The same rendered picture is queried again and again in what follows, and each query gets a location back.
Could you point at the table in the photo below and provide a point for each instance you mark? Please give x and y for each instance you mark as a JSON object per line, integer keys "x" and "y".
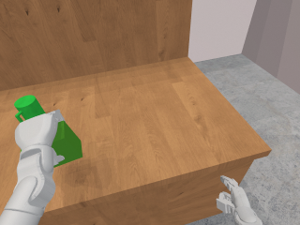
{"x": 156, "y": 134}

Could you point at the left robot hand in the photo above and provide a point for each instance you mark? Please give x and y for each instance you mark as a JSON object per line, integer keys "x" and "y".
{"x": 39, "y": 130}

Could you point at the right robot hand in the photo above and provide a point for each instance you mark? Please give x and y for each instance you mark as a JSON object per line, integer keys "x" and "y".
{"x": 228, "y": 202}

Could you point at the left robot forearm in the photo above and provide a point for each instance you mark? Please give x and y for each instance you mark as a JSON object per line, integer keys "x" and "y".
{"x": 35, "y": 187}

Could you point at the right robot forearm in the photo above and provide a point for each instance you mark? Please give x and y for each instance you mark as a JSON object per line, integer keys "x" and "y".
{"x": 244, "y": 215}

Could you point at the sponge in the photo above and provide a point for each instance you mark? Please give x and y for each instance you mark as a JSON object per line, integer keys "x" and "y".
{"x": 66, "y": 144}

